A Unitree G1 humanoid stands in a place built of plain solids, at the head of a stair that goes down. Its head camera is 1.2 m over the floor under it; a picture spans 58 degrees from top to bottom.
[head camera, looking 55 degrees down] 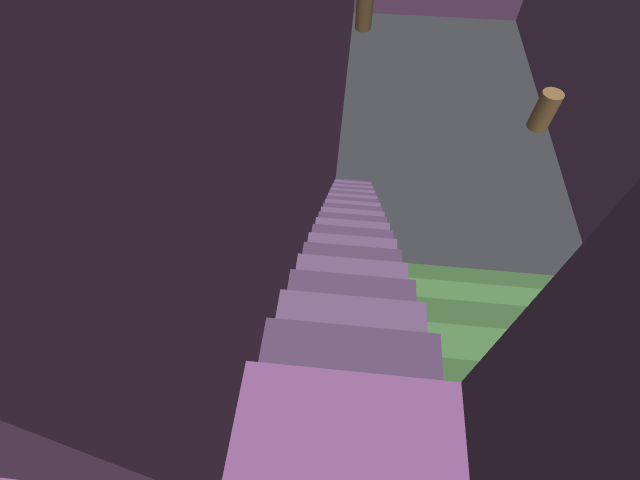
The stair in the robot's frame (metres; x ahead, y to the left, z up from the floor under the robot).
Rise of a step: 0.20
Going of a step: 0.22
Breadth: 0.60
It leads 6 degrees to the right of straight ahead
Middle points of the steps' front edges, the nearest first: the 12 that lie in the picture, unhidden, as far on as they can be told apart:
0.39 -0.09 0.00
0.61 -0.11 -0.19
0.83 -0.13 -0.39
1.05 -0.16 -0.59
1.27 -0.18 -0.79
1.49 -0.20 -0.98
1.71 -0.22 -1.18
1.93 -0.24 -1.38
2.15 -0.27 -1.58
2.36 -0.29 -1.78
2.58 -0.31 -1.98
2.80 -0.33 -2.18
